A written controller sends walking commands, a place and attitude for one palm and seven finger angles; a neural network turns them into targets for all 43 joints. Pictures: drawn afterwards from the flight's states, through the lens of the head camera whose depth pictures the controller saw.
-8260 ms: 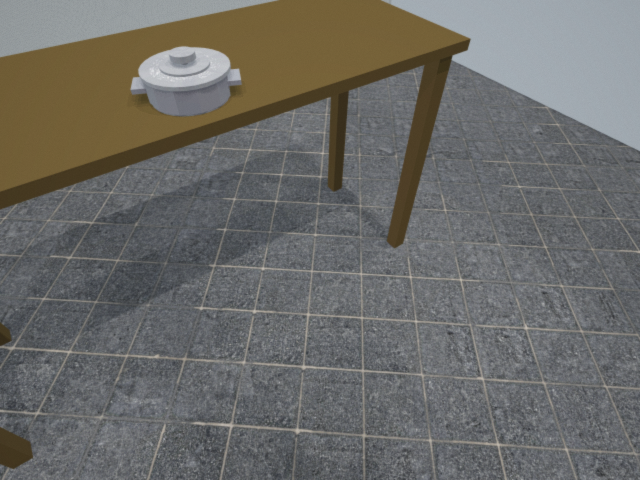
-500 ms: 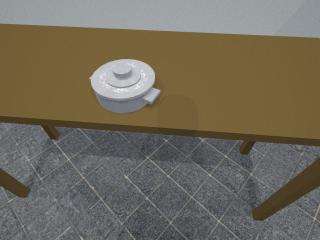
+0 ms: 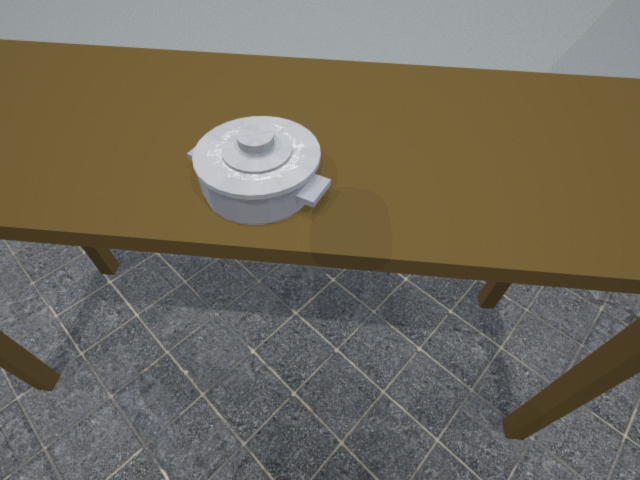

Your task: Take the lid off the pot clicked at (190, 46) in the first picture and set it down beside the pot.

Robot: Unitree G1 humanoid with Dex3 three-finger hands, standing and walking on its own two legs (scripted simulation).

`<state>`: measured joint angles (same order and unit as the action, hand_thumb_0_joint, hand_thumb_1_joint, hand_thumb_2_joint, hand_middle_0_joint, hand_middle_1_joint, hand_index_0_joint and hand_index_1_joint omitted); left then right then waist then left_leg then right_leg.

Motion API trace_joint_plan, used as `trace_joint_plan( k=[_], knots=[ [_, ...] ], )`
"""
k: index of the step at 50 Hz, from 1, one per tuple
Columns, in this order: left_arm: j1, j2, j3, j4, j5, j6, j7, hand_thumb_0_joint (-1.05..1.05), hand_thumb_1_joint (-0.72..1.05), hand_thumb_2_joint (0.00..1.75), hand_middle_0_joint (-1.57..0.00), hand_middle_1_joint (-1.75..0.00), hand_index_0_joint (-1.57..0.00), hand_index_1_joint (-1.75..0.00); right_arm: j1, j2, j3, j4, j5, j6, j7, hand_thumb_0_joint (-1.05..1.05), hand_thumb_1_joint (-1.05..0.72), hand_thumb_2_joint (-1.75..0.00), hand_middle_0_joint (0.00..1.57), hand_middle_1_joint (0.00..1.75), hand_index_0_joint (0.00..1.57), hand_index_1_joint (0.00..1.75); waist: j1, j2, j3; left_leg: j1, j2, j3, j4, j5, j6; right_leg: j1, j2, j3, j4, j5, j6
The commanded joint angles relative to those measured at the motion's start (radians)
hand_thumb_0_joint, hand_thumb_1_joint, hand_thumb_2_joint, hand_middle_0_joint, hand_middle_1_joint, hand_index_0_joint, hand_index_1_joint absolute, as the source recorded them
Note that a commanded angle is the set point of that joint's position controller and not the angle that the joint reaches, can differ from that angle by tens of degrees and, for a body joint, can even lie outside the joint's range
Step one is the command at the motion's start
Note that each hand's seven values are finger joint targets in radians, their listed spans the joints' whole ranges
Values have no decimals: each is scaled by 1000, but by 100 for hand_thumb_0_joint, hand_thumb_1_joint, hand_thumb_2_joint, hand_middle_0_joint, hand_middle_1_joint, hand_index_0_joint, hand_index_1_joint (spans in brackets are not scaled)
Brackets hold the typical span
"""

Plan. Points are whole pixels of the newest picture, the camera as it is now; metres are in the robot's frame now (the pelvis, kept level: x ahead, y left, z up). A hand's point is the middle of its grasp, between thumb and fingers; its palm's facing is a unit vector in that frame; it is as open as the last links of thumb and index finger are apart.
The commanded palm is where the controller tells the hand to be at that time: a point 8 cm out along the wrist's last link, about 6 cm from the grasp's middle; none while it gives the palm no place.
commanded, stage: look again from close up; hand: left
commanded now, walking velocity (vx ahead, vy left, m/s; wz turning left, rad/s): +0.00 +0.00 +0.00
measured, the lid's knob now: (255, 138) +0.50 +0.13 +0.16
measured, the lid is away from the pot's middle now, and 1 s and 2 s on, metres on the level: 0.00 0.00 0.00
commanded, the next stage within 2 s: lift the closed hand beside the body in 0.08 s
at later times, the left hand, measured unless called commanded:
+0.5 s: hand (136, 474) +0.13 +0.21 -0.01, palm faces +0.22 -0.93 -0.30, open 5.4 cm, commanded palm +0.08 +0.25 +0.03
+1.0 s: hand (34, 428) +0.14 +0.25 +0.13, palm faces +0.36 -0.82 -0.45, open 3.1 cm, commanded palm +0.07 +0.28 +0.16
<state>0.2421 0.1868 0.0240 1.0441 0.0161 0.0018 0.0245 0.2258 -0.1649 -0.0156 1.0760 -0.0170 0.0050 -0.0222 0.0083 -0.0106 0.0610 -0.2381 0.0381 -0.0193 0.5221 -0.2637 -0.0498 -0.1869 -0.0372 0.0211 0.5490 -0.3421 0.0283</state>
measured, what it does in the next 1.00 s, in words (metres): stands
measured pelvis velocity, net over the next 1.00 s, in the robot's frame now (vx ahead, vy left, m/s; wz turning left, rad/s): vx -0.01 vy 0.01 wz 0.00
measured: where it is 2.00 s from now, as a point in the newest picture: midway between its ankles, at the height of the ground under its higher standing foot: outside the picture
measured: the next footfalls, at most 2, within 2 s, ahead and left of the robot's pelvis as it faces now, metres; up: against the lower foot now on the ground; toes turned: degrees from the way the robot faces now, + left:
none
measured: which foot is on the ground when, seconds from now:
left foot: down 0.00-1.00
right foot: down 0.00-1.00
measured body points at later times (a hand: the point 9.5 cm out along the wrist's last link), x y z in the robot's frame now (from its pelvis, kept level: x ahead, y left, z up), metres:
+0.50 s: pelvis -0.02 +0.01 +0.00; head -0.05 -0.01 +0.45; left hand +0.11 +0.26 +0.01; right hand +0.20 -0.22 -0.04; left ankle +0.01 +0.15 -0.73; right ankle -0.03 -0.14 -0.73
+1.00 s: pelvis -0.01 +0.01 +0.01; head -0.04 -0.01 +0.45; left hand +0.11 +0.29 +0.16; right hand +0.19 -0.18 -0.07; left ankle +0.01 +0.15 -0.73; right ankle -0.03 -0.14 -0.73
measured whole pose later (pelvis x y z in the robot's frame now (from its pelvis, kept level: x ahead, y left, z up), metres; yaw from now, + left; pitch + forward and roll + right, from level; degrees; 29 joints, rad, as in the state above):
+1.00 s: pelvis -0.01 +0.01 +0.01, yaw +0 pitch -6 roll +0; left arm 0.67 0.31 0.26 -0.48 -0.01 -0.10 0.07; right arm 0.21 -0.17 0.04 0.65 -0.01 -0.23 -0.07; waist 0.09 0.06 0.03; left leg -0.13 0.04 -0.02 0.47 -0.24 -0.04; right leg -0.06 -0.03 0.02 0.44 -0.29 0.04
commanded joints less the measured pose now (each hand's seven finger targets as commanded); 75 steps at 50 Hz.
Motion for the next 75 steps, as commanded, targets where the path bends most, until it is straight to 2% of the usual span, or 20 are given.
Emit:
trace_joint_plan(
  k=[1, 8, 9, 10, 11, 12, 14, 16, 20, 22, 23, 27, 34, 42, 49, 52, 61, 63, 67, 75],
  knots=[
    [47, 123, 26, -42, -4, -14, 8, 0, 90, 90, -20, -30, -20, -30, 38, -98, -22, -40, 2, -20, -3, 0, -90, -90, 20, 30, 20, 30, -2, 14, -26, 43, 40, -19, -63, 225, 45, -51, -54, 33, -109, 195, -49],
    [46, 121, 25, -43, -5, -12, 8, 0, 90, 90, -20, -30, -20, -30, 31, -98, -22, -37, 2, -17, -3, 0, -90, -90, 20, 30, 20, 30, 0, 11, -3, 30, 35, -22, -69, 187, 43, -59, -54, 34, -129, 161, -47],
    [139, 120, 18, 4, 9, -42, 45, 0, 90, 90, -20, -30, -20, -30, -28, -149, -25, -93, 12, -28, 4, 0, -90, -90, 20, 30, 20, 30, 23, 1, -55, 19, 60, 15, 121, 263, 31, -29, -109, 114, -145, 554, -33],
    [-474, 330, 96, -1255, -94, -197, 61, 0, 90, 90, -24, -35, -24, -35, -47, -220, -18, -384, 53, -209, 0, 0, -90, -90, 20, 30, 20, 30, 41, 205, -504, 256, -41, -9, -76, 346, 46, 149, -41, -1, -55, 564, -59],
    [-45, 278, 93, -1124, -21, -117, 106, 0, 90, 90, -29, -40, -29, -40, -83, -169, 0, -366, 46, -287, -51, 0, -90, -90, 20, 30, 20, 30, 55, 306, -502, 316, -9, 5, -87, 427, 64, 88, -1, -23, -16, 418, -71],
    [185, 101, 11, -989, -47, 13, 140, 0, 90, 90, -33, -44, -33, -44, -125, -150, -12, -347, 75, -302, -41, 0, -90, -90, 20, 30, 20, 30, 45, 287, -348, 230, -17, 20, -85, 354, 41, 42, 2, -90, -64, 313, -49],
    [277, 43, 21, -772, -8, 57, 138, 0, 90, 90, -42, -54, -42, -54, -135, -141, -32, -356, 53, -310, -23, 0, -90, -90, 20, 30, 20, 30, 14, -15, -23, 72, -27, 12, -103, 212, 51, -41, 18, -125, -135, 240, -29],
    [368, 44, 50, -760, 5, 26, 105, 0, 90, 90, -51, -64, -51, -64, -152, -150, -56, -427, 47, -284, -10, 0, -90, -90, 20, 30, 20, 30, 28, -155, 63, 5, -26, 14, -118, 103, 51, -109, 31, -126, -160, 115, -22],
    [362, 133, 101, -1199, -15, -67, 78, 0, 90, 90, -68, -83, -68, -83, -179, -129, -37, -580, 42, -304, -14, 0, -90, -90, 20, 30, 20, 30, 52, 25, -25, 59, -45, 54, -129, 46, 48, -51, 27, -86, -179, 62, -30],
    [374, 158, 149, -1183, -19, -78, 78, 0, 90, 90, -77, -92, -77, -92, -174, -129, -43, -597, 38, -293, -22, 0, -90, -90, 20, 30, 20, 30, 29, -33, 30, 44, -39, 61, -110, 10, 49, -104, 34, -92, -208, 28, -21],
    [369, 105, 106, -1172, -20, -83, 68, 0, 90, 90, -82, -97, -82, -97, -166, -125, -36, -610, 36, -284, -25, 0, -90, -90, 20, 30, 20, 30, 21, -50, 63, 28, -45, 63, -111, -17, 52, -125, 36, -92, -213, 5, -17],
    [308, 182, 163, -1442, -28, -138, 57, 0, 90, 90, -99, -116, -99, -116, -154, -131, -28, -666, 19, -289, -39, 0, -90, -90, 20, 30, 20, 30, 24, 71, -42, 104, -48, 77, -95, -8, 57, -102, 37, -82, -211, 21, -18],
    [344, 177, 182, -1578, -35, -139, 54, 0, 90, 90, -130, -150, -130, -150, -158, -121, -6, -668, 10, -289, -59, 0, -90, -90, 20, 30, 20, 30, 42, 59, -47, 123, -45, 60, -98, 77, 61, -49, 43, -87, -194, 119, -22],
    [412, 272, 320, -1696, -34, -142, 63, 0, 90, 90, -130, -150, -130, -150, -204, -114, 0, -642, 6, -305, -61, 0, -90, -90, 20, 30, 20, 30, 83, 71, -78, 146, -37, 48, -114, 141, 57, 14, 54, -87, -193, 172, -24],
    [441, 233, 310, -1714, -35, -157, 49, 0, 90, 90, -130, -150, -130, -150, -209, -113, -4, -622, 10, -305, -59, 0, -90, -90, 20, 30, 20, 30, 83, 11, -36, 156, -29, 52, -131, 174, 60, 24, 57, -88, -202, 207, -17],
    [407, 311, 392, -1769, -39, -170, 64, 0, 90, 90, -130, -150, -130, -150, -218, -119, -7, -621, 6, -311, -65, 0, -90, -90, 20, 30, 20, 30, 91, 29, -56, 171, -34, 57, -133, 153, 58, 24, 63, -80, -231, 185, -15],
    [339, 295, 386, -1823, -46, -198, 62, 0, 90, 90, -130, -150, -130, -150, -199, -126, -8, -614, 4, -302, -70, 0, -90, -90, 20, 30, 20, 30, 82, 96, -60, 223, -38, 74, -140, 199, 60, 42, 60, -70, -251, 244, -17],
    [360, 308, 417, -1794, -51, -195, 64, 0, 90, 90, -130, -150, -130, -150, -206, -122, -10, -611, 3, -298, -68, 0, -90, -90, 20, 30, 20, 30, 88, 46, -55, 219, -38, 75, -143, 209, 60, 49, 63, -72, -252, 264, -16],
    [320, 320, 438, -1822, -57, -199, 61, 0, 90, 90, -130, -150, -130, -150, -214, -129, -10, -615, 1, -291, -63, 0, -90, -90, 20, 30, 20, 30, 91, 96, -50, 231, -41, 81, -144, 212, 56, 48, 69, -63, -268, 273, -16],
    [207, 313, 430, -1835, -61, -207, 58, 0, 90, 90, -130, -150, -130, -150, -205, -131, 0, -610, -5, -273, -57, 0, -90, -90, 20, 30, 20, 30, 83, 75, -52, 241, -39, 76, -156, 217, 56, 61, 65, -67, -269, 275, -18]
  ],
)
